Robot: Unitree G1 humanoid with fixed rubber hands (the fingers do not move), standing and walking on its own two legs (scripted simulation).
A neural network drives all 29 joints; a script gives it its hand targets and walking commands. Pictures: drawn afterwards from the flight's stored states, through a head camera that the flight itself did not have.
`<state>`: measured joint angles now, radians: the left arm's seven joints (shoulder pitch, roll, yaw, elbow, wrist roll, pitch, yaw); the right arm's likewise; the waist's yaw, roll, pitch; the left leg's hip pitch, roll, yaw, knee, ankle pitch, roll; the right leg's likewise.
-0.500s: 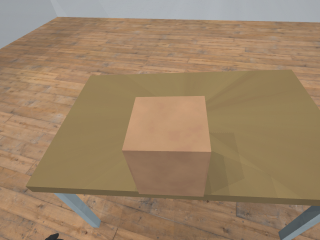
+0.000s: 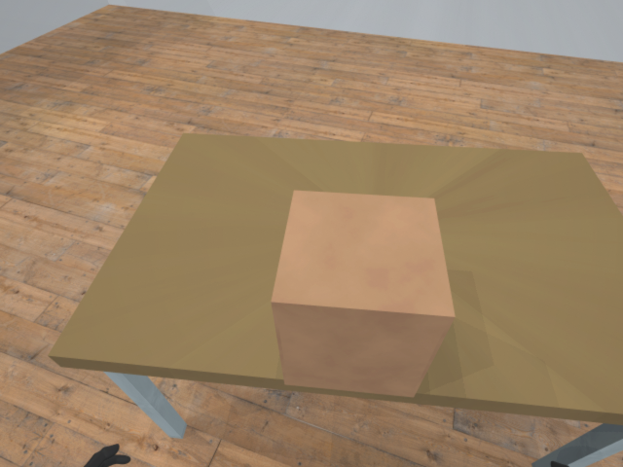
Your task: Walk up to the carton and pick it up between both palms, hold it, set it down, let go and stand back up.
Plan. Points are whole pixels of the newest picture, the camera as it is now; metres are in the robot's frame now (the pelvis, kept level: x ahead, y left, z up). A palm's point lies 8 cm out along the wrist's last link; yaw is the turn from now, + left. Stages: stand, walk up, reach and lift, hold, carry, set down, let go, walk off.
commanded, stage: walk up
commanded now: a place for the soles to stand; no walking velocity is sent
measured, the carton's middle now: (355, 296) +0.38 -0.04 -0.03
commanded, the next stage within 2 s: reach and lift in 1.16 s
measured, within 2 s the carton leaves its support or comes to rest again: neither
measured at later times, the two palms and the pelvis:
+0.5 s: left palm out of the picture +0.13 +0.32 -0.08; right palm out of the picture +0.16 -0.30 -0.05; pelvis +0.01 +0.02 +0.01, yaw +1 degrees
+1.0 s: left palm out of the picture +0.11 +0.32 -0.08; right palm out of the picture +0.14 -0.30 -0.06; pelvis +0.00 +0.01 +0.01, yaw +1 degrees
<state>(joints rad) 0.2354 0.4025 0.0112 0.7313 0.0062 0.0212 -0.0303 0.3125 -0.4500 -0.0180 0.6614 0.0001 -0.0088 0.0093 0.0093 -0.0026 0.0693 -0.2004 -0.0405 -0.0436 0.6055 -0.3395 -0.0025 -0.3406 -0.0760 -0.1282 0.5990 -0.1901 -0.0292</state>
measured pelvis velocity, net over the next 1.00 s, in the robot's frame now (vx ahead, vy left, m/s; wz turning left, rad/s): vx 0.00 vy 0.01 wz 0.01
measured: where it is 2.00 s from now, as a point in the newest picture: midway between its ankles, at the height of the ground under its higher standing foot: outside the picture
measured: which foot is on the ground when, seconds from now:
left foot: down 0.00-1.00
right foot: down 0.00-1.00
